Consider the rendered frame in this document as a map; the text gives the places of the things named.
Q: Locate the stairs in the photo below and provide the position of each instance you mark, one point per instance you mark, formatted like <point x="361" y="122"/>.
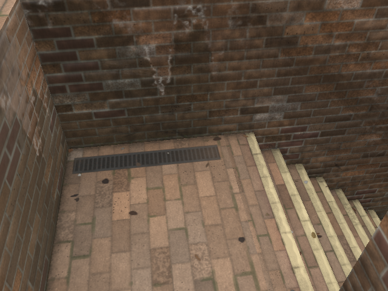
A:
<point x="330" y="232"/>

